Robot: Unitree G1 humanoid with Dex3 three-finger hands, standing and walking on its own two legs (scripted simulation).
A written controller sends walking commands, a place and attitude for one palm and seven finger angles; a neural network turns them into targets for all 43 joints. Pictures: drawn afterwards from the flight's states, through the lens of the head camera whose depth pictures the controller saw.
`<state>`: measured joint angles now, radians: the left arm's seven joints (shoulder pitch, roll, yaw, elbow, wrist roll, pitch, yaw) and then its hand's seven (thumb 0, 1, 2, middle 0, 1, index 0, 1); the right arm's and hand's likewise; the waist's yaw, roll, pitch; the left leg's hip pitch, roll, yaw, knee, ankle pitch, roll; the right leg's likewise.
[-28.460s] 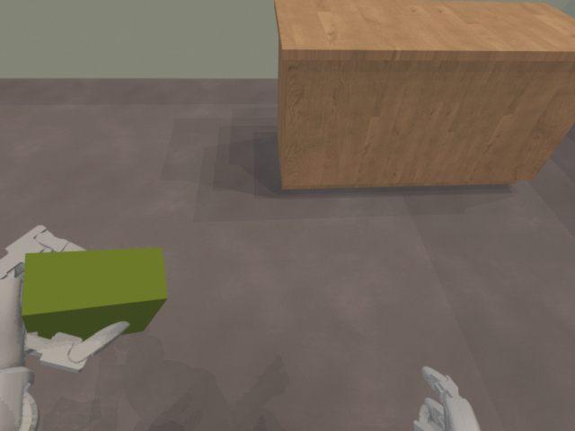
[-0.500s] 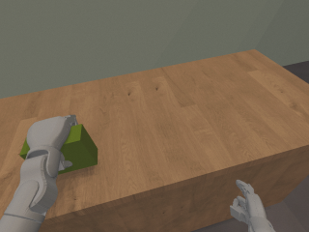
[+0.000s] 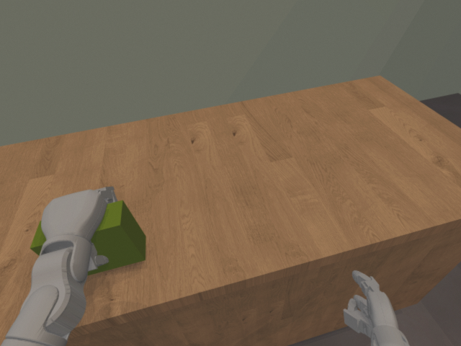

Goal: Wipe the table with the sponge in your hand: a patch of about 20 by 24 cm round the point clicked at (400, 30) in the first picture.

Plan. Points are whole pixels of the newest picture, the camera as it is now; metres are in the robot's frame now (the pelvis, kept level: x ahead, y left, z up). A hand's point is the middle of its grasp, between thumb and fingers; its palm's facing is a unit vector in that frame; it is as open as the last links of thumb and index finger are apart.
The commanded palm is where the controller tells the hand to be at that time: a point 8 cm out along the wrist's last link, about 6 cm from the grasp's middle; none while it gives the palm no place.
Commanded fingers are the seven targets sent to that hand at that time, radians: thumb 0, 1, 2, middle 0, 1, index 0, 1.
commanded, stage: lower the sponge onto the table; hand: left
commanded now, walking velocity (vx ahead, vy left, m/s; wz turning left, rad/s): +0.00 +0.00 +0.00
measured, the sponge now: (100, 246) +0.24 +0.29 +0.05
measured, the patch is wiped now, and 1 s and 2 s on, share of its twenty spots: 0.00 0.15 0.50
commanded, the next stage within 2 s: wipe forward along the first lane in 0.66 s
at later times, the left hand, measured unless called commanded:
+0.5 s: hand (100, 239) +0.24 +0.28 +0.07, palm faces +0.01 -0.09 -1.00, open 9.7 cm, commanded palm +0.22 +0.28 +0.14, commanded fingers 0.00 0.10 1.30 -1.20 -1.60 -1.20 -1.60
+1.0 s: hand (94, 231) +0.26 +0.30 +0.07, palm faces -0.03 -0.05 -1.00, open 9.7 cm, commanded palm +0.25 +0.29 +0.12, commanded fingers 0.00 0.10 1.30 -1.20 -1.60 -1.20 -1.60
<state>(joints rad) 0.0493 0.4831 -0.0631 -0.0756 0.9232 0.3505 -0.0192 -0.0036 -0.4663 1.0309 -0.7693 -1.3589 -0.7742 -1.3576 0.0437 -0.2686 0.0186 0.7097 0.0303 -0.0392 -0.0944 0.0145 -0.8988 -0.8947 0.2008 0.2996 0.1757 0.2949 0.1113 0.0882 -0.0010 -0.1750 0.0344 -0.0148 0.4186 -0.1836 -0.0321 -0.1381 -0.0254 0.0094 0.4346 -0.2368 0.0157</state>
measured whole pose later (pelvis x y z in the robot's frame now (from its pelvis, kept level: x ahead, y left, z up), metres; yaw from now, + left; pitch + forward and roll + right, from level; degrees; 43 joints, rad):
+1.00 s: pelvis +0.00 +0.00 +0.00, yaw +0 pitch -2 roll +0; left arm -0.04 0.47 -0.06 0.14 0.97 0.30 0.03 -0.01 -0.46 1.03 -0.77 -1.37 -0.77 -1.36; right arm 0.04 -0.26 0.02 0.73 0.04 -0.04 -0.10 0.01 -0.90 -0.89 0.20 0.30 0.20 0.30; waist 0.10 0.08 -0.02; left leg -0.23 0.04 -0.03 0.45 -0.20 -0.03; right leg -0.18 -0.02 0.00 0.46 -0.25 0.01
